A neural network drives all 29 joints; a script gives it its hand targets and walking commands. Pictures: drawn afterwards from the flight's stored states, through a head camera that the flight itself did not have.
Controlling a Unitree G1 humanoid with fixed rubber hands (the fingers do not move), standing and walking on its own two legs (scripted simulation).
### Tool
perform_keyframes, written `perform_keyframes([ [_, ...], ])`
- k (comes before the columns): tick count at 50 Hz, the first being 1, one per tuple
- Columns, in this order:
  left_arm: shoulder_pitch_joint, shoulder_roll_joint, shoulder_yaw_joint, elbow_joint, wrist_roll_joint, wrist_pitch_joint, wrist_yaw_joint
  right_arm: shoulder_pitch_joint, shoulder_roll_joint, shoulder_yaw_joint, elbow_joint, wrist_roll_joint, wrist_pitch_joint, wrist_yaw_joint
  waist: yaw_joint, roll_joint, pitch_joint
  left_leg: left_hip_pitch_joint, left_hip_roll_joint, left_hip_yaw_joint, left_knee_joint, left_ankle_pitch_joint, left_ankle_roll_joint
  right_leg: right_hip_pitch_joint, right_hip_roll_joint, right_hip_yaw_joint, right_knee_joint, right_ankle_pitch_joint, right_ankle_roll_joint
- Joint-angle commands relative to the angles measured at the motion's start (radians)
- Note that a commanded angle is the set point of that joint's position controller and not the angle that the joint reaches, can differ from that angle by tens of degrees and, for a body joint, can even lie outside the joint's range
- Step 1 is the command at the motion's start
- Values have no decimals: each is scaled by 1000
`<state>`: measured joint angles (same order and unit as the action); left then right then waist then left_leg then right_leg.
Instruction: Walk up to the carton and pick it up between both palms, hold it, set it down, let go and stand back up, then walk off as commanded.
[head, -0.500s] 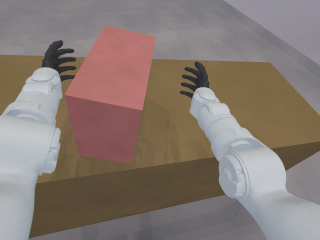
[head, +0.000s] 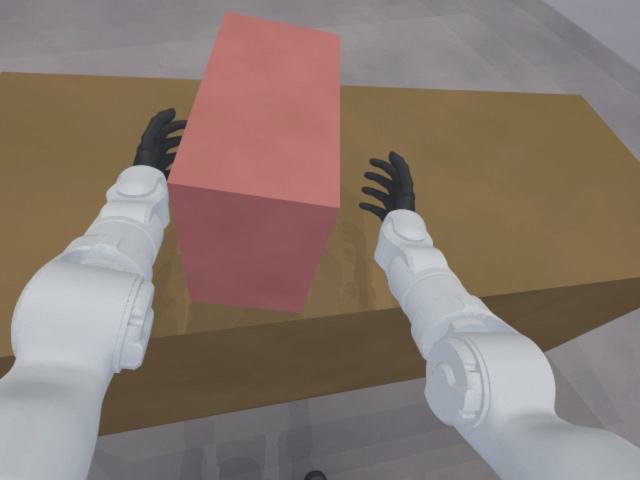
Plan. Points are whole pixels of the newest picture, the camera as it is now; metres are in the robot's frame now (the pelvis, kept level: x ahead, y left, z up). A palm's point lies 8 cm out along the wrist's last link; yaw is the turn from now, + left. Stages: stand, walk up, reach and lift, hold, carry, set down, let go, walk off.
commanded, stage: reach and lift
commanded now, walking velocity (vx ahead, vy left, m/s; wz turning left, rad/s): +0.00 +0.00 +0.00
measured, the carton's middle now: (264, 169) +0.55 +0.00 +0.03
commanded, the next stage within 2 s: none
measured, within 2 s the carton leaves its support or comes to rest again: neither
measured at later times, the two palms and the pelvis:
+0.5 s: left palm (168, 185) +0.50 +0.13 +0.06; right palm (369, 225) +0.43 -0.12 +0.05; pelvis +0.00 +0.01 +0.01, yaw +0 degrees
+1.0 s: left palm (166, 194) +0.49 +0.13 +0.05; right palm (368, 230) +0.42 -0.12 +0.05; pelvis +0.03 +0.01 +0.02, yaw +2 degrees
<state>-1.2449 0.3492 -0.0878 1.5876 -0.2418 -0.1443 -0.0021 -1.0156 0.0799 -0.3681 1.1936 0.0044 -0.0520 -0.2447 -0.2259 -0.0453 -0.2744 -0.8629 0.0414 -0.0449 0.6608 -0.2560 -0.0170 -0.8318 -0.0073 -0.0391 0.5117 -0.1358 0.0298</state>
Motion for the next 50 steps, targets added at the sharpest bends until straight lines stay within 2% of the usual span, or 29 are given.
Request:
perform_keyframes([
  [1, -646, 78, 50, -204, 49, -93, 11, -552, -214, 2, -226, -32, -97, 8, 17, 371, -876, 540, -61, 82, 9, 528, -94, 455, 46, -63, 55, 448, -35],
  [6, -624, 86, 41, -164, 40, -109, 7, -559, -192, -22, -188, -37, -118, 5, 14, 364, -835, 503, -59, 102, 21, 498, -101, 454, 40, -64, 72, 437, -27],
  [7, -607, 70, 48, -120, 35, -123, 1, -557, -176, -12, -182, -54, -119, 6, 22, 307, -832, 461, -61, 104, 8, 464, -85, 478, 37, -54, 77, 448, -23],
  [8, -574, 41, 37, -154, 47, -136, -4, -517, -149, -20, -148, -57, -127, 19, 4, 310, -822, 503, -61, 99, 11, 515, -91, 485, 35, -63, 74, 467, -15],
  [9, -588, 17, 32, -117, 37, -142, -19, -555, -98, 18, -192, -41, -129, 27, 38, 306, -839, 462, -67, 111, 13, 495, -79, 499, 34, -57, 76, 460, -19],
  [10, -590, -5, 36, -123, 42, -151, -17, -531, -124, -20, -161, -74, -136, 28, 14, 311, -806, 472, -69, 99, 6, 486, -82, 468, 40, -69, 83, 452, -22],
  [12, -607, 27, 83, -143, 112, -163, -10, -550, -147, -61, -158, -105, -172, 30, 25, 357, -836, 532, -48, 93, 17, 588, -107, 454, 40, -68, 85, 463, -22],
  [14, -615, -30, 92, -128, 122, -188, -29, -533, -15, -9, -211, -137, -185, 56, 63, 300, -835, 477, -61, 118, 20, 568, -85, 488, 34, -66, 93, 508, -22],
  [15, -625, -71, 115, -87, 140, -203, -41, -550, -1, -34, -209, -177, -205, 72, 58, 271, -810, 469, -61, 113, 14, 557, -89, 505, 33, -62, 97, 512, -18],
  [17, -582, -47, 198, -124, 228, -196, -28, -496, -67, -154, -122, -241, -216, 57, 49, 293, -764, 480, -54, 125, -7, 548, -105, 537, 37, -74, 84, 489, -9],
  [18, -572, -39, 242, -104, 249, -192, -30, -506, -44, -173, -122, -284, -231, 53, 63, 270, -741, 464, -59, 139, -21, 527, -98, 580, 27, -68, 70, 501, -6],
  [19, -565, -79, 240, -123, 261, -189, -40, -486, -15, -209, -114, -317, -245, 50, 40, 257, -703, 471, -56, 145, -38, 535, -104, 579, 29, -79, 57, 506, -2],
  [21, -596, -111, 287, -139, 307, -198, -32, -524, 40, -272, -149, -375, -271, 60, 51, 286, -730, 495, -63, 140, -47, 522, -103, 563, 27, -73, 23, 469, -14],
  [23, -608, -209, 338, -121, 372, -200, -55, -530, 166, -274, -161, -433, -266, 99, 67, 235, -713, 457, -65, 160, -73, 464, -82, 622, 23, -68, 33, 469, -18],
  [25, -558, -381, 357, -135, 457, -209, -89, -526, 304, -313, -147, -534, -283, 147, 62, 265, -712, 502, -53, 145, -72, 520, -103, 632, 19, -87, 6, 460, -31],
  [26, -544, -434, 418, -111, 503, -224, -106, -513, 393, -297, -158, -565, -291, 179, 96, 246, -710, 499, -59, 166, -88, 520, -101, 660, 18, -89, 9, 462, -26],
  [28, -549, -578, 446, -73, 578, -241, -137, -505, 542, -255, -135, -639, -293, 237, 118, 269, -667, 552, -59, 157, -88, 574, -99, 628, 17, -83, -10, 444, -33],
  [29, -511, -626, 462, -58, 597, -247, -141, -498, 565, -265, -151, -670, -304, 251, 101, 233, -677, 537, -57, 148, -92, 559, -107, 663, 21, -90, -10, 450, -30],
  [30, -492, -639, 489, -58, 638, -244, -150, -455, 591, -259, -126, -697, -292, 268, 120, 223, -608, 539, -54, 151, -115, 545, -104, 682, 22, -91, -31, 433, -28],
  [33, -438, -661, 498, -22, 664, -238, -151, -393, 573, -302, -116, -764, -294, 286, 67, 219, -542, 590, -51, 144, -170, 487, -110, 638, 42, -99, -86, 367, -31],
  [36, -438, -654, 490, -110, 663, -228, -158, -349, 574, -306, -91, -747, -277, 288, 51, 246, -463, 600, -45, 155, -191, 495, -114, 655, 39, -109, -119, 358, -44],
  [38, -388, -685, 501, -103, 674, -219, -158, -385, 591, -275, -156, -766, -284, 289, 52, 209, -493, 587, -45, 140, -190, 527, -109, 709, 36, -106, -115, 417, -36],
  [40, -407, -665, 496, -138, 689, -215, -150, -362, 586, -280, -156, -760, -275, 290, 57, 246, -472, 590, -41, 134, -202, 516, -113, 686, 37, -111, -133, 359, -38],
  [41, -402, -671, 505, -156, 688, -214, -149, -387, 593, -275, -166, -754, -277, 297, 82, 250, -504, 622, -36, 137, -193, 560, -117, 687, 41, -110, -128, 371, -33],
  [42, -380, -688, 491, -141, 696, -205, -145, -372, 587, -280, -188, -762, -282, 291, 55, 232, -483, 638, -41, 127, -197, 566, -107, 677, 47, -116, -136, 381, -34],
  [43, -361, -695, 508, -143, 709, -202, -149, -370, 594, -251, -198, -754, -283, 289, 81, 226, -476, 616, -44, 139, -198, 553, -116, 701, 46, -112, -138, 399, -37],
  [45, -347, -726, 473, -186, 698, -200, -137, -365, 598, -252, -162, -746, -305, 288, 55, 262, -495, 693, -29, 118, -181, 645, -125, 657, 56, -117, -134, 383, -34],
  [47, -343, -725, 471, -210, 708, -205, -132, -377, 612, -233, -169, -756, -327, 281, 47, 221, -526, 687, -27, 125, -161, 694, -135, 664, 52, -117, -128, 452, -39],
  [50, -321, -733, 483, -182, 737, -192, -142, -326, 620, -251, -166, -766, -317, 278, 63, 240, -486, 628, -36, 131, -180, 627, -116, 710, 45, -116, -122, 455, -31],
])
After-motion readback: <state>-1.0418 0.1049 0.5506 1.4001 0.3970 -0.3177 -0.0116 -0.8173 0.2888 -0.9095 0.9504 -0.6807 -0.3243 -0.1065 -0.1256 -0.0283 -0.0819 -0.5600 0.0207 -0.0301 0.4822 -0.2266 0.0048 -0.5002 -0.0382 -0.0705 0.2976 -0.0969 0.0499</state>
